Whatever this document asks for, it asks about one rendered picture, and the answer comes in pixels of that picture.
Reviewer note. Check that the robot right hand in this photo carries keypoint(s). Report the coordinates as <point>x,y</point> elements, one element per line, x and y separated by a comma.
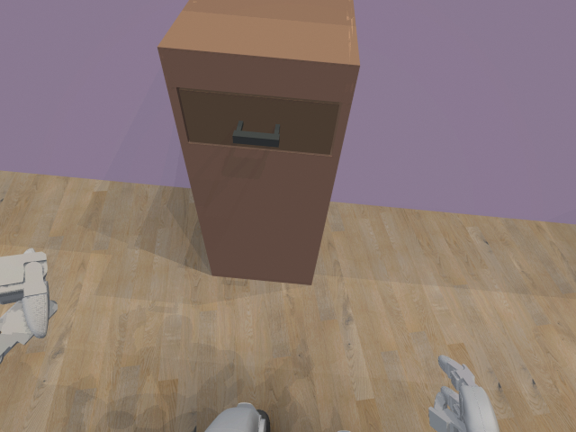
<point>470,410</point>

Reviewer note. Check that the robot left hand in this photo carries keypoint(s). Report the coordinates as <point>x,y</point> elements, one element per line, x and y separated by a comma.
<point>23,280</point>

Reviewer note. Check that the left robot thigh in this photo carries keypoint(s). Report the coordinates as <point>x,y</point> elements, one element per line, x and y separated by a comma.
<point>238,419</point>

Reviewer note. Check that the drawer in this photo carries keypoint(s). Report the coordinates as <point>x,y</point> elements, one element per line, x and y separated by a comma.
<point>305,125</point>

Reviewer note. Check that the handle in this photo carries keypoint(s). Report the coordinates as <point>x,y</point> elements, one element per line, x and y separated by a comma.
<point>256,138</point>

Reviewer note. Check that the robot left shin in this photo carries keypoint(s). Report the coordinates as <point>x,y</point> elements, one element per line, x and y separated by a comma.
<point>247,405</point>

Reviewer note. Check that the cabinet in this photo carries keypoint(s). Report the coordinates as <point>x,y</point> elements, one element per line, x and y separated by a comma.
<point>262,211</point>

